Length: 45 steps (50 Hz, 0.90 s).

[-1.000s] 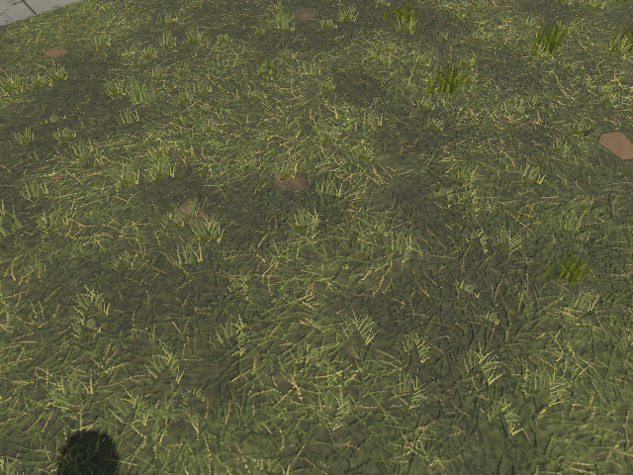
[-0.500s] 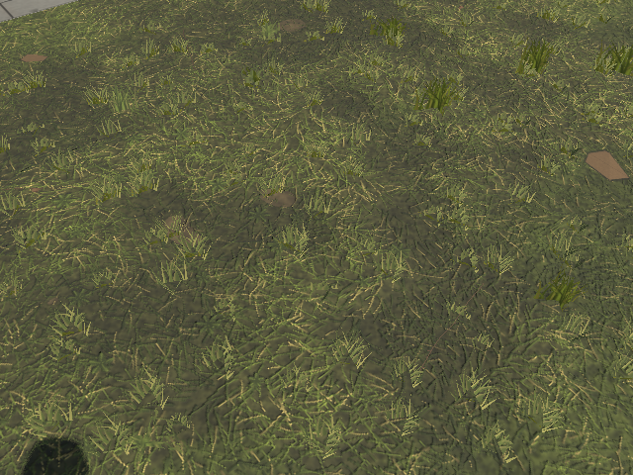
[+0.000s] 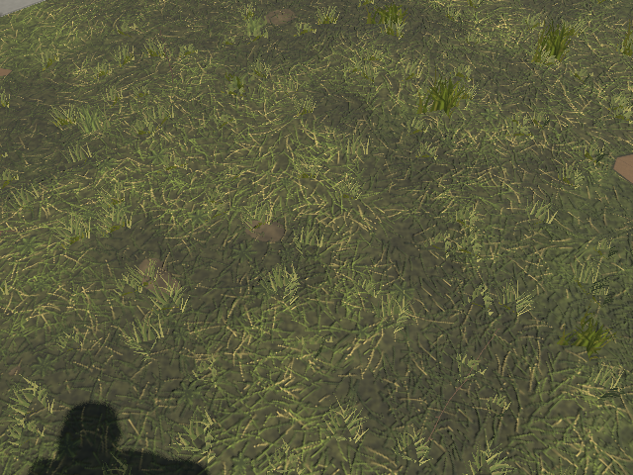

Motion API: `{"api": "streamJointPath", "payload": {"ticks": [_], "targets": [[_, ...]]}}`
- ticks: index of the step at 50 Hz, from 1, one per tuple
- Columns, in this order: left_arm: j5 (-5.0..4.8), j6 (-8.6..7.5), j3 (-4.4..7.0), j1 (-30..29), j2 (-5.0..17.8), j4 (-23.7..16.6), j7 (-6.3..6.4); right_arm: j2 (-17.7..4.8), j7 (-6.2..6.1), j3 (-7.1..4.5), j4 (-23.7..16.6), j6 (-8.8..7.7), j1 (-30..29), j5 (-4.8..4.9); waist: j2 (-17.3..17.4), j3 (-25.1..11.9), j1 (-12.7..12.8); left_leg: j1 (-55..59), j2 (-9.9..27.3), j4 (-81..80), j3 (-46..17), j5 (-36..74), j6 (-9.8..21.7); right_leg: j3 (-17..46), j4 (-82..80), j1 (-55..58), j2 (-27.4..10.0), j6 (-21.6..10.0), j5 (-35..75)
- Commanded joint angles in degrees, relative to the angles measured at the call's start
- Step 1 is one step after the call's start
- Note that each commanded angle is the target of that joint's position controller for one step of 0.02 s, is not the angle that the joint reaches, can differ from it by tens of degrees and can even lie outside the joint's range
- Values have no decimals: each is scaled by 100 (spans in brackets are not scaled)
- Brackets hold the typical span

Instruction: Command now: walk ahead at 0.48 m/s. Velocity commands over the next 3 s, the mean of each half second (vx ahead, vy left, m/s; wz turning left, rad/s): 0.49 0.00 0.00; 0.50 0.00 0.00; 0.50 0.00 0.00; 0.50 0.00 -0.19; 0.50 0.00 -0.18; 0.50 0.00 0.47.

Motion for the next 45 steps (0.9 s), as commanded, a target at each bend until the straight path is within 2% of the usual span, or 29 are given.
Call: {"api": "streamJointPath", "payload": {"ticks": [1, 3, 5, 8, 12, 15, 17, 19, 20, 21, 22, 23, 24, 25, 26, 27, 28, 29, 31, 33, 35, 39, 42, 45], "targets": [[111, -129, 99, 330, 488, -74, -41, -599, -75, -180, -437, -125, -62, -16, -330, -447, 124, -1804, 672, 418, -206, 807, 127, 2092, -2102, 1483, -1535, -885, -112], [99, -155, 77, 400, 423, 43, -57, -366, -92, -168, -442, 24, 68, -47, -470, -383, -25, -1517, 757, 55, -151, 884, 78, 1678, -2350, 1045, -1390, -951, 143], [87, -169, 100, 633, 572, 176, 12, -399, -112, -191, -605, 103, -256, -85, -432, -159, -33, -1820, 823, -408, -71, 1150, -36, 1419, -2557, 885, -1359, -1027, 263], [77, -130, 140, 1014, 757, 298, 155, -457, -100, -210, -915, 86, -1034, -160, -288, 30, 149, -2468, 841, -1527, -36, 2081, -212, 1254, -2669, 1191, -1357, -1003, 445], [7, -74, 154, 1432, 865, 419, 245, -322, -3, -136, -1166, 6, -1885, -119, -292, 100, 429, -2172, 546, -3001, 248, 3074, -260, 809, -2660, 1397, -1182, -791, 618], [-36, -4, 168, 1803, 883, 590, 256, -328, 91, -91, -1349, -19, -2373, -70, -279, 208, 593, -2232, 431, -3509, 275, 3038, -228, 780, -2486, 1947, -1351, -780, 696], [-44, 71, 193, 1940, 904, 674, 269, -389, 165, -88, -1490, -49, -2589, -53, -291, 235, 597, -2352, 390, -3747, 227, 2706, -117, 831, -2239, 2446, -1557, -738, 914], [-47, 140, 234, 1905, 978, 686, 286, -530, 222, -125, -1542, -79, -2500, -41, -389, 119, 449, -2120, 298, -3908, 264, 2243, 30, 880, -1913, 2802, -1713, -647, 1470], [-42, 169, 252, 1805, 1032, 655, 289, -650, 231, -175, -1501, -91, -2251, -38, -487, -55, 279, -1682, 163, -3952, 375, 2012, 119, 840, -1595, 2871, -1701, -582, 2231], [-31, 204, 246, 1676, 1031, 618, 287, -821, 221, -276, -1341, -99, -1656, -44, -527, -427, -70, -826, -32, -4062, 552, 1958, 255, 670, -871, 2805, -1527, -475, 3194], [16, 225, 176, 1670, 864, 558, 290, -1126, 177, -429, -1031, -96, -627, -59, -443, -1099, -490, 660, 24, -3957, 476, 2051, 469, 439, 344, 2256, -1206, -307, 3299], [94, 158, 16, 2089, 410, 402, 251, -1680, 134, -569, -857, -78, 309, -184, 452, -2070, -514, 2993, 1442, -3835, -1500, 1764, 1185, 126, 2503, 266, -588, 46, 1534], [65, 19, -115, 2380, 13, 475, 213, -1607, 167, -538, -756, -43, 566, -135, 1432, -2630, -418, 3970, 2183, -4723, -3693, 792, 1711, 635, 3846, -1241, 212, 217, -2387], [-125, -98, 55, 1826, 691, 391, 194, -1121, 164, -387, -789, -56, 300, -90, 986, -2001, -512, 3566, 1960, -4968, -3386, 372, 1416, 1121, 4403, -1880, -126, 80, -2373], [-219, -171, 101, 1361, 870, 232, 194, -943, 145, -325, -920, -64, -258, -90, 754, -1249, -373, 2719, 1797, -5105, -2545, 771, 1197, 934, 4338, -2086, -444, -1, -1800], [-163, -187, 117, 1131, 853, 212, 232, -789, 149, -274, -1007, -69, -684, -136, 342, -862, -208, 1899, 1593, -5291, -1953, 1334, 1106, 803, 4050, -1856, -710, 11, -1272], [-92, -144, 154, 1108, 780, 218, 253, -635, 164, -228, -1041, -82, -914, -188, 284, -592, -20, 1272, 1387, -5489, -1502, 1742, 1040, 796, 3727, -1554, -895, 46, -942], [-66, -68, 153, 1226, 648, 245, 251, -539, 182, -199, -1019, -92, -992, -231, 378, -550, 141, 903, 1248, -5666, -1236, 1892, 1007, 815, 3551, -1213, -1003, 72, -750], [-46, 58, 129, 1315, 416, 262, 258, -606, 184, -215, -932, -118, -914, -198, 366, -433, 263, 551, 1149, -5911, -862, 2235, 1087, 735, 3245, -1070, -1061, 171, -598], [3, 111, 141, 981, 434, 121, 276, -779, 125, -259, -837, -127, -743, -191, 255, -250, 244, 503, 1135, -6069, -618, 2551, 1152, 695, 2745, -1395, -1098, 302, -171], [40, 102, 144, 556, 420, -28, 271, -838, 54, -270, -757, -94, -558, -178, 199, -148, 147, 615, 1069, -6132, -402, 2700, 1100, 661, 2038, -1640, -1086, 392, 451], [6, 41, 74, -279, 274, -247, 195, -907, -19, -269, -619, -50, -208, -120, 226, 11, -113, 659, 844, -6215, 42, 2520, 895, 385, 599, -1283, -821, 393, 1490], [-37, 18, 47, -737, 296, -407, 117, -942, -31, -289, -438, 15, 138, -77, 225, 148, -252, 1205, 1058, -6068, 18, 2451, 887, 397, 130, -1386, -728, 325, 1455], [-47, -33, 66, -905, 425, -553, 12, -998, -67, -340, -346, 116, 208, -54, 257, 155, -162, 1860, 1365, -5687, -68, 2855, 790, 467, -140, -1474, -689, 115, 919]]}}
Next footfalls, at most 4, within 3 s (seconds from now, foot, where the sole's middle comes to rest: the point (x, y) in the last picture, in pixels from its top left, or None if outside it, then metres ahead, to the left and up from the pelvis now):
0.44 left None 0.44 0.15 -0.76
0.98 right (366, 348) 0.74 -0.09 -0.76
1.54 left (270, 242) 1.06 0.14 -0.76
2.08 right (361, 164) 1.34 -0.13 -0.76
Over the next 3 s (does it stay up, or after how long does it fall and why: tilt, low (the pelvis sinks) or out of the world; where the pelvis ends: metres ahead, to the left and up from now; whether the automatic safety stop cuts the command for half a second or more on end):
stays up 1.72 -0.08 0.02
